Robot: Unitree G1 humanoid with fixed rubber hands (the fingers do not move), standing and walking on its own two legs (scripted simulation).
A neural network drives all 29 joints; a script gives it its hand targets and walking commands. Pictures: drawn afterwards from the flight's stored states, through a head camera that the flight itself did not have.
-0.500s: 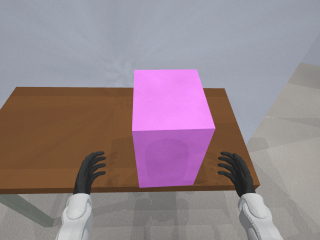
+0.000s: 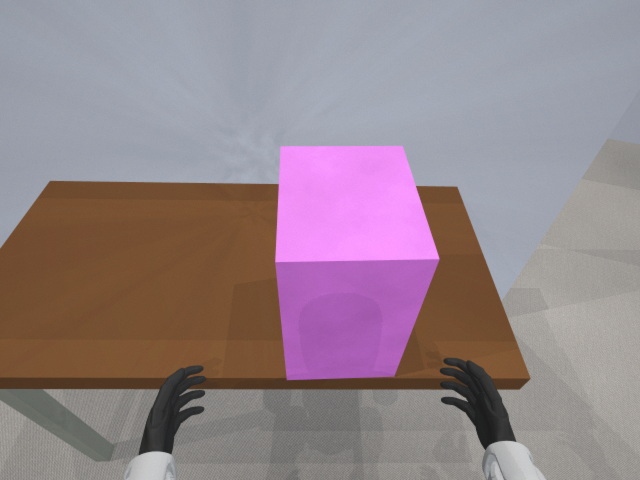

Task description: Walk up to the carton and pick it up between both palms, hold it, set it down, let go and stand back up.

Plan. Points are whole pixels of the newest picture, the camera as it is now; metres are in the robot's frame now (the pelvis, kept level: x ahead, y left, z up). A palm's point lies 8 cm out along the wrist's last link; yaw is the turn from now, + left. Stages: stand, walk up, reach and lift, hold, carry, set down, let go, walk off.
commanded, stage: set down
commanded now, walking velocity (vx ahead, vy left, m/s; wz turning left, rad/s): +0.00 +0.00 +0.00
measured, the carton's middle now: (341, 269) +0.41 -0.01 +0.01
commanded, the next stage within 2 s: let go in 0.86 s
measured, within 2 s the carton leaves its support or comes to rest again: neither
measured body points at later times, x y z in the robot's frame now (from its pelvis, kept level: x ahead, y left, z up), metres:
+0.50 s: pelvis +0.01 +0.00 +0.00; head +0.00 +0.02 +0.45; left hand +0.18 +0.23 -0.07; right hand +0.19 -0.20 -0.07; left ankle +0.01 +0.13 -0.74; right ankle -0.03 -0.11 -0.74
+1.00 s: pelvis +0.00 +0.00 +0.00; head +0.01 +0.01 +0.45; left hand +0.16 +0.24 -0.09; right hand +0.17 -0.21 -0.09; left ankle +0.01 +0.13 -0.74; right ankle -0.03 -0.11 -0.74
